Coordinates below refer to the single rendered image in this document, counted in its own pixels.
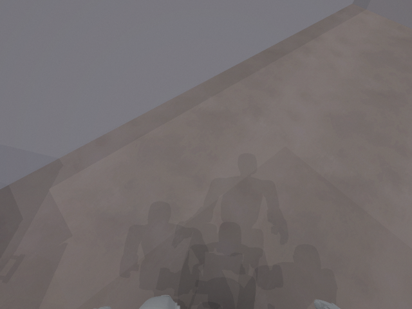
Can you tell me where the left robot thigh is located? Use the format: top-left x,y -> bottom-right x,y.
139,296 -> 180,309

